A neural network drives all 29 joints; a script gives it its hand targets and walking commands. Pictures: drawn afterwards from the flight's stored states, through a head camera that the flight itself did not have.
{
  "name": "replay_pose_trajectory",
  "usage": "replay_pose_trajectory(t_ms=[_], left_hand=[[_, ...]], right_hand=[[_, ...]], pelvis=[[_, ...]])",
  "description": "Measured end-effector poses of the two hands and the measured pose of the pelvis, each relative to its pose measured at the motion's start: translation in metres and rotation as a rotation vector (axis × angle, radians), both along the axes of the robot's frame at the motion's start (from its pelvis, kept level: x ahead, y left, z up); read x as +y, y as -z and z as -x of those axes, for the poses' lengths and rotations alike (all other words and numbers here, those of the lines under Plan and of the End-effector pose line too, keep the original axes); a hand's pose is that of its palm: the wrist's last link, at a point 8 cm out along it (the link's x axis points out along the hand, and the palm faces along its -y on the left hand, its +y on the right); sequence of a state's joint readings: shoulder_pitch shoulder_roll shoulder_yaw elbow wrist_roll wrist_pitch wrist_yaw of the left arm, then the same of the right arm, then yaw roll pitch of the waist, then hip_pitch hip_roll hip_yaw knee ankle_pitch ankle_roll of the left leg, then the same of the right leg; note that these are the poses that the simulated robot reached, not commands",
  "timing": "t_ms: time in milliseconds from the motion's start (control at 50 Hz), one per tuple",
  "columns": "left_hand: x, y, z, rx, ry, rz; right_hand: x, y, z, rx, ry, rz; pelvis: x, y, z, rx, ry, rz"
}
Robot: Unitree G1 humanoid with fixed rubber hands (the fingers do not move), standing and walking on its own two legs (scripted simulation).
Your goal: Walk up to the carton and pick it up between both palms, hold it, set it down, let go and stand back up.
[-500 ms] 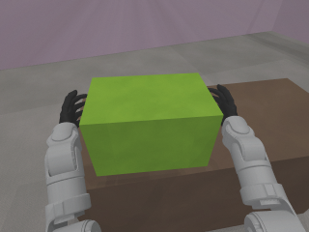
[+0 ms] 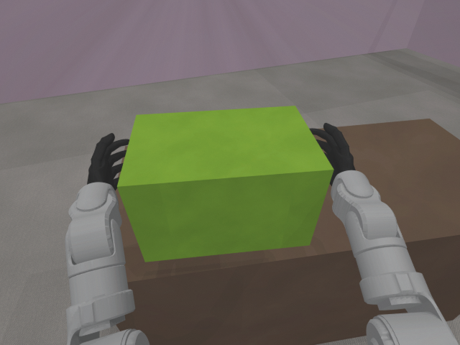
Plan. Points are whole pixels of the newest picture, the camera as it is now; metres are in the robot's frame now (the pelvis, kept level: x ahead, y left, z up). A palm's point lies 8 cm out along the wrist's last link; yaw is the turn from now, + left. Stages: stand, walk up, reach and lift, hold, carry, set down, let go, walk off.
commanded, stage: hold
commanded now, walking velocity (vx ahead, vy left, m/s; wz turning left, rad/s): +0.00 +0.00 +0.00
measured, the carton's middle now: (223, 180) +0.39 +0.01 +0.14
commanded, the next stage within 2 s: none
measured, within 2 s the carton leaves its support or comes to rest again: neither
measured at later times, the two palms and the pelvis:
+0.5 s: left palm (110, 182) +0.36 +0.19 +0.18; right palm (343, 176) +0.35 -0.19 +0.17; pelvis +0.00 +0.00 +0.00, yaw +0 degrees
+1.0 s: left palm (104, 184) +0.35 +0.20 +0.18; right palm (337, 172) +0.35 -0.18 +0.17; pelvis +0.00 +0.00 +0.00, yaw +1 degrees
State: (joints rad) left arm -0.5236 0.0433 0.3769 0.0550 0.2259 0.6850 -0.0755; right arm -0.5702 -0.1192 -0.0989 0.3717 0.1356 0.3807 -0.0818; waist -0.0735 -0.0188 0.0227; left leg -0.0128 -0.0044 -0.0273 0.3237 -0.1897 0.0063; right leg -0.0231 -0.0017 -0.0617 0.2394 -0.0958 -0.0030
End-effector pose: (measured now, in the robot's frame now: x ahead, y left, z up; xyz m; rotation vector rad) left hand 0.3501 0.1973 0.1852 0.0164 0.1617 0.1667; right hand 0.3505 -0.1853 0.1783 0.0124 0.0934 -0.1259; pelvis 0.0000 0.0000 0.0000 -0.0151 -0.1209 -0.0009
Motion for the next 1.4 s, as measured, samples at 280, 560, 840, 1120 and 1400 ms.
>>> replay_pose_trajectory(t_ms=[280,560,840,1120,1400], left_hand=[[0.006,0.001,0.003,0.011,-0.013,0.008],[-0.011,0.000,-0.007,0.018,0.023,-0.015],[-0.001,0.003,-0.005,0.015,0.001,0.004],[-0.003,0.003,-0.004,0.015,0.014,-0.006],[0.005,0.001,0.004,0.015,-0.019,0.014]], right_hand=[[0.006,-0.005,-0.002,0.010,-0.008,-0.001],[-0.010,0.011,0.004,0.016,0.030,-0.024],[0.000,0.005,-0.003,0.013,0.007,-0.007],[-0.002,0.007,0.003,0.014,0.021,-0.019],[0.005,-0.006,-0.004,0.010,-0.016,0.009]], pelvis=[[-0.001,0.000,0.003,0.000,-0.016,0.000],[0.002,0.000,0.002,-0.004,0.004,-0.001],[-0.003,-0.001,-0.001,-0.005,-0.007,0.000],[0.001,0.000,-0.002,-0.011,-0.008,0.002],[0.000,0.000,0.002,0.005,-0.002,-0.002]])
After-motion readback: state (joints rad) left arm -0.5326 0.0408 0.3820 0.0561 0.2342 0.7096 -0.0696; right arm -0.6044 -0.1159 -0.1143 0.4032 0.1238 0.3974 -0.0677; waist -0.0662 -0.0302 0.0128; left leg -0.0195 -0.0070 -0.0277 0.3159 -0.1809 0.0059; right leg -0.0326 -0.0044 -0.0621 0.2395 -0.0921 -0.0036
